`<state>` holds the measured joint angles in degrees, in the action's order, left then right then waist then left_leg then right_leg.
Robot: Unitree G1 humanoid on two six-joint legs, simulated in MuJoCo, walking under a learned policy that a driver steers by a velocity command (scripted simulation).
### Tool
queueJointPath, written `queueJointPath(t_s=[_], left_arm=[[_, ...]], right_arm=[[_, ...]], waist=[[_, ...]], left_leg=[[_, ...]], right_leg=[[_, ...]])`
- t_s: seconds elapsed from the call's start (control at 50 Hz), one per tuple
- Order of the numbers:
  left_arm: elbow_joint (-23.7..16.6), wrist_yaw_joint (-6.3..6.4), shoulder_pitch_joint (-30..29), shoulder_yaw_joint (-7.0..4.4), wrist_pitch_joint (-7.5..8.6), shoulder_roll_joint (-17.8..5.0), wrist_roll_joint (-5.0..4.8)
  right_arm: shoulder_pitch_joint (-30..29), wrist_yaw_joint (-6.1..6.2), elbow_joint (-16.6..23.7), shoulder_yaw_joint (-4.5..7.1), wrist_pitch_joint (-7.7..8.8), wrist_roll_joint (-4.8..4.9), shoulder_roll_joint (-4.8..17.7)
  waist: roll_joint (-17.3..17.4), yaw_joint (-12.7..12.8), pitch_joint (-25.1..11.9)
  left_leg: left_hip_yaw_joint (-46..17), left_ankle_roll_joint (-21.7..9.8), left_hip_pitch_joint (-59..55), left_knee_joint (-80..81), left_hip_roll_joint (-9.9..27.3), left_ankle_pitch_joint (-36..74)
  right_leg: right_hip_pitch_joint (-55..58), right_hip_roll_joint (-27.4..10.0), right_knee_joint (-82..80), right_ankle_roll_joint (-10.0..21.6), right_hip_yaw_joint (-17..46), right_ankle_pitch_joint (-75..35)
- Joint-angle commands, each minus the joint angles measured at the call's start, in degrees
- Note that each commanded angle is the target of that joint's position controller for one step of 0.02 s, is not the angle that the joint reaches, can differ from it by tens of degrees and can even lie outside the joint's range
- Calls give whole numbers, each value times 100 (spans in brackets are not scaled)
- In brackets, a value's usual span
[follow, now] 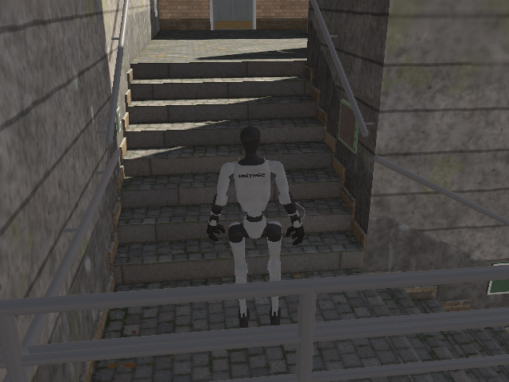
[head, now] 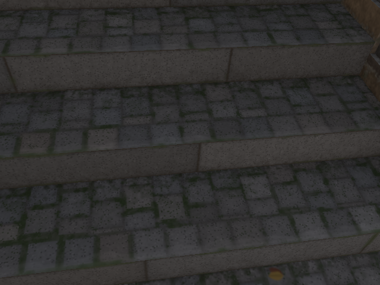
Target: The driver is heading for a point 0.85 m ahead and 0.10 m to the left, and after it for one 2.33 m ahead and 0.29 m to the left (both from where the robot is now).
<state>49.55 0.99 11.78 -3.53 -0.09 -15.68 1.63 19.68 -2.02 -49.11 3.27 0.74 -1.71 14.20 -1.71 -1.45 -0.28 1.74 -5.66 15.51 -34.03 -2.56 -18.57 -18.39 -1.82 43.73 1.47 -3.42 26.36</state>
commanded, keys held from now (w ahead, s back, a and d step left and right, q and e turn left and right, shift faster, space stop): w+q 0.50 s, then w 0.40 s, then w+e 0.10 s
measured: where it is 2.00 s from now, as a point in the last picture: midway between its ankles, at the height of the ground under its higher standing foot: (144, 144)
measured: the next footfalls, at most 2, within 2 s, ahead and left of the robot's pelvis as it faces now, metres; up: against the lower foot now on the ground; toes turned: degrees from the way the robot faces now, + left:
right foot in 0.44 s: +0.34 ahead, -0.07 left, +0.00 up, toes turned +17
left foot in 0.88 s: +0.38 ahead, +0.16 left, +0.00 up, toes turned +25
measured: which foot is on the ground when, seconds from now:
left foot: down 0.00-0.46, up 0.48-0.86, down 0.88-1.00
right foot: up 0.00-0.42, down 0.44-0.88, up 0.90-1.00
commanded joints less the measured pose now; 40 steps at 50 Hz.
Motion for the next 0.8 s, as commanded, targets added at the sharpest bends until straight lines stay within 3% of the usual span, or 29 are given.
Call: queueJointPath(t_s=[0.02,0.06,0.08,0.12,0.2,0.32,0.38,0.4,0.42,0.44,0.46,0.48,0.5,0.52,0.54,0.58,0.66,0.72,0.76,0.8], left_arm=[[-724,-155,-816,-60,266,-533,-10],[-538,-204,-610,-57,360,-515,82],[-475,-227,-521,-43,361,-473,130],[-510,-240,-565,-24,331,-397,116],[-749,-230,-1142,14,286,-359,88],[-1121,-238,-1908,108,391,-334,9],[-1101,-168,-1463,90,446,-484,-39],[-974,-112,-1001,43,476,-596,-51],[-753,-30,-179,-4,519,-668,-10],[-585,73,714,-84,551,-890,82],[-654,146,1165,-154,561,-1396,249],[-661,107,750,-228,478,-1533,218],[-826,57,250,-127,436,-933,153],[-855,10,-2,-26,447,-509,52],[-821,-13,-60,40,482,-342,55],[-594,-41,270,56,611,-332,63],[-397,-137,509,32,775,-364,3],[-375,-147,483,43,750,-359,-7],[-258,-144,777,11,703,-410,-6],[-169,-115,971,-2,640,-488,-38]], right_arm=[[553,111,155,231,47,33,987],[256,159,252,233,131,144,912],[320,158,203,203,183,152,786],[637,145,52,203,257,180,733],[1041,179,-102,233,270,157,785],[1021,229,-123,280,306,80,933],[578,246,3,315,325,81,1021],[371,239,56,332,342,92,1080],[227,220,93,337,385,140,1080],[59,175,141,300,427,198,919],[312,185,382,106,439,287,206],[827,227,407,113,325,223,418],[748,239,165,145,188,59,705],[347,144,145,144,175,-13,722],[182,92,174,108,157,-37,546],[45,12,206,52,100,-133,415],[-348,-35,297,-43,112,-105,269],[-950,-60,463,-185,117,-87,85],[-962,11,444,-260,96,-30,18],[-1048,116,494,-268,125,-29,77]], waist=[[791,-51,894],[583,33,619],[565,27,401],[564,-9,162],[695,-228,276],[803,-381,419],[840,-73,268],[816,135,105],[632,490,-324],[336,941,-857],[-975,826,-1439],[-1637,280,-1529],[-596,105,-783],[-87,165,-217],[-99,102,44],[-307,70,80],[-309,8,-61],[-413,76,-26],[-666,142,-199],[-558,156,-200]], left_leg=[[-3658,-955,-923,2807,1923,-2037],[-2754,-675,-1257,2728,1438,-368],[-2425,-616,-1442,2620,1273,440],[-2154,-602,-1804,2406,1177,1386],[-2174,-702,-1927,2354,1143,1593],[-2199,-650,-1561,1898,1012,2873],[-2356,-374,-1130,1530,1015,3397],[-2393,-254,-951,1180,936,3862],[-2213,-122,-725,344,664,4455],[-1919,12,-14,-930,199,3913],[-1370,124,1079,-2408,-341,177],[-1010,123,1824,-3210,-500,-1260],[-1009,93,1940,-3533,62,-772],[-887,139,1855,-3363,206,-346],[-813,205,1730,-3186,305,-138],[-682,283,1504,-3191,342,75],[-538,374,1650,-2601,350,381],[-104,428,1155,-1466,387,622],[192,362,549,-1078,305,676],[305,252,350,-741,168,527]], right_leg=[[-2455,-15,1160,69,568,-418],[-2173,-92,1008,-6,505,-1142],[-2064,-69,1020,-50,469,-1410],[-2178,-18,998,-129,430,-1639],[-2567,-20,564,-323,378,-1856],[-1902,192,-664,-347,305,-2081],[-681,296,-1252,-164,357,-2009],[9,403,-1444,-85,332,-1921],[1103,463,-1701,34,297,-2112],[2393,-42,-1763,187,698,-1827],[3441,-1825,-2268,490,2663,-1240],[3111,-2420,-3010,975,4671,-583],[2303,-2237,-3050,957,4098,511],[1596,-1807,-3214,870,3256,358],[1185,-1512,-3354,771,2545,-484],[865,-1222,-3372,792,1638,-2110],[910,-1163,-3320,936,873,-3537],[619,-990,-3226,867,365,-4225],[521,-1001,-3101,918,258,-4318],[734,-1159,-2777,958,402,-4794]])
Velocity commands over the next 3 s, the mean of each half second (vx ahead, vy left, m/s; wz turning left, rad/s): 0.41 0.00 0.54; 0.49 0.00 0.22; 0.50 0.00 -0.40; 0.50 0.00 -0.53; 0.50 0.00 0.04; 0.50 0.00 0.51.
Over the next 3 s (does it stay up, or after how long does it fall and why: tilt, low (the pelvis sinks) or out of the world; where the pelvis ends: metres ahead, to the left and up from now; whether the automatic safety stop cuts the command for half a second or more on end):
stays up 1.53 0.04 0.54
